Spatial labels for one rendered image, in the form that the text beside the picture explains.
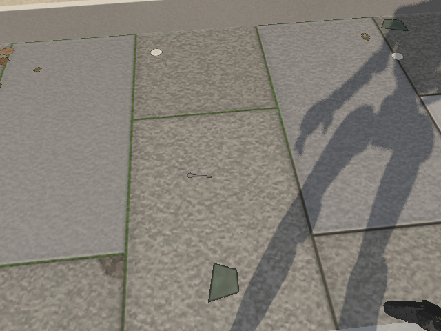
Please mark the robot right hand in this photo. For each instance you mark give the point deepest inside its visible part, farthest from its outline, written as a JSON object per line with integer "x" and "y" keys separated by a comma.
{"x": 426, "y": 314}

